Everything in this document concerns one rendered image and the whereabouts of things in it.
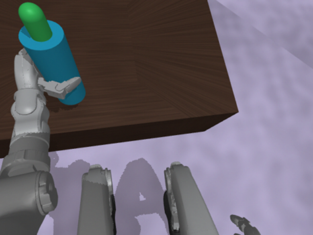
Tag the right robot foot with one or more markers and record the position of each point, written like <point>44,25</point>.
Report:
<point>169,215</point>

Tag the left robot hand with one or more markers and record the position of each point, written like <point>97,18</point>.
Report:
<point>27,75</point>

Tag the right robot hand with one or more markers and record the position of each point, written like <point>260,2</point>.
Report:
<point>244,225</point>

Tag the bottle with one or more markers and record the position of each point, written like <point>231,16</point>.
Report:
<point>46,44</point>

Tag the left robot arm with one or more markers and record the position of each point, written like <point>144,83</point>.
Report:
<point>27,190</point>

